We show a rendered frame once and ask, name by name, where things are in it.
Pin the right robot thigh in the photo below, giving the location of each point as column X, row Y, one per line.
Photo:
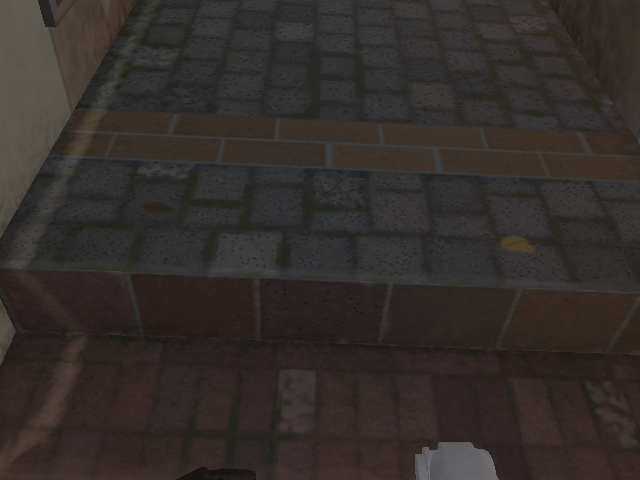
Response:
column 454, row 461

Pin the robot right shin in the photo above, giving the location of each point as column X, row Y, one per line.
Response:
column 487, row 453

